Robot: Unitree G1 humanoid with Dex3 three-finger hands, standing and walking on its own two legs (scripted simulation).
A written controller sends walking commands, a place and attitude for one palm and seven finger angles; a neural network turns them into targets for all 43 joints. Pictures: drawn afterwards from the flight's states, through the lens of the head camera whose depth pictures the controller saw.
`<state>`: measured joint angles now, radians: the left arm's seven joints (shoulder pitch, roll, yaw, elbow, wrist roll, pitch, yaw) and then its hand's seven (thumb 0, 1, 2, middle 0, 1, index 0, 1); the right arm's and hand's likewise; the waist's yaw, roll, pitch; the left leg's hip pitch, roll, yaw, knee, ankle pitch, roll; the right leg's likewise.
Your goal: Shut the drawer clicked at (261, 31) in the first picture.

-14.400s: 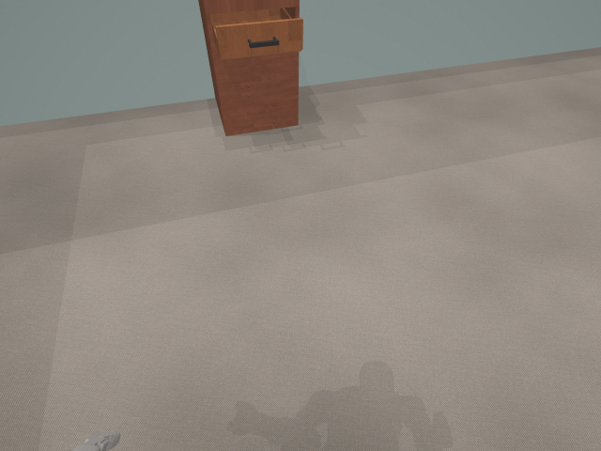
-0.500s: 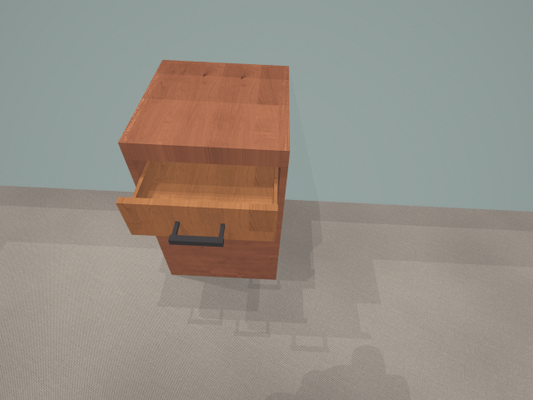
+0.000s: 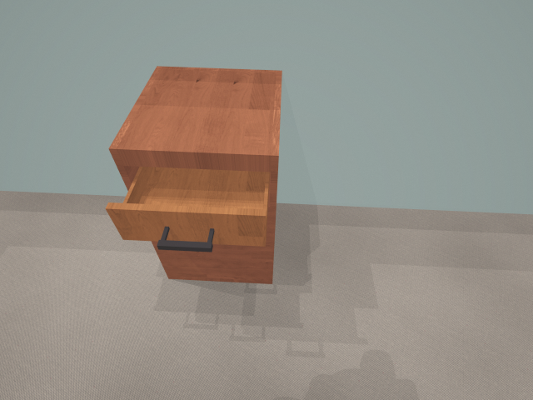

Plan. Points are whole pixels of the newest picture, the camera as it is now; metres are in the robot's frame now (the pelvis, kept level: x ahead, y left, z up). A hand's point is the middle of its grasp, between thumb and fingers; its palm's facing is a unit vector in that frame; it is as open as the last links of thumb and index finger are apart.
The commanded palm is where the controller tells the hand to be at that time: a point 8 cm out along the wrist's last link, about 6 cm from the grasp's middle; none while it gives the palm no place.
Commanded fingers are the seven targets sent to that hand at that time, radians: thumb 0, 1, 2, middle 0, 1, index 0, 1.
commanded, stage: shuffle to correct the standing spot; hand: left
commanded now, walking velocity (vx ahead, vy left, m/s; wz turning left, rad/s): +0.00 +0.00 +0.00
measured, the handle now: (187, 239) +0.50 +0.23 -0.19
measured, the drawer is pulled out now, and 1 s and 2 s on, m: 0.15 0.15 0.15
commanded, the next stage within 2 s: come to a stop and stand still in 0.32 s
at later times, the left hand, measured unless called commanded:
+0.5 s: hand out of the picture +0.04 +0.18 -0.18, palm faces +0.05 -0.98 -0.17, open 7.4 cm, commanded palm none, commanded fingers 0.00 0.90 0.90 -0.20 -0.30 -0.20 -0.30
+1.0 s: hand out of the picture +0.06 +0.21 -0.18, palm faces +0.04 -0.98 -0.21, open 7.3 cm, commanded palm none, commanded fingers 0.00 0.90 0.90 -0.20 -0.30 -0.20 -0.30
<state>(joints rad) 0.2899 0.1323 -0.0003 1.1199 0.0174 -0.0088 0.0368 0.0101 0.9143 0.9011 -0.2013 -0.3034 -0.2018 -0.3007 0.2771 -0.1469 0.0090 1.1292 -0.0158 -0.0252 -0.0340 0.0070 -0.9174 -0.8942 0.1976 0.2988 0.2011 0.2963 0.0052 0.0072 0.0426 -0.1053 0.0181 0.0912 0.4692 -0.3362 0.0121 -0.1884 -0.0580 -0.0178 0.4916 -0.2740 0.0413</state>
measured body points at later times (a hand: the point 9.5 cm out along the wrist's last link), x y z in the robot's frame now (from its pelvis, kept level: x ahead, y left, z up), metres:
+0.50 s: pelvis +0.04 +0.00 -0.01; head +0.06 +0.01 +0.44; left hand +0.03 +0.23 -0.17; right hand -0.02 -0.21 -0.16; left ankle -0.05 +0.10 -0.74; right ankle +0.03 -0.10 -0.70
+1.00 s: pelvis +0.03 +0.03 -0.01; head +0.03 +0.03 +0.44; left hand +0.06 +0.26 -0.16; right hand +0.09 -0.21 -0.15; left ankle +0.05 +0.13 -0.74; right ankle +0.08 -0.09 -0.74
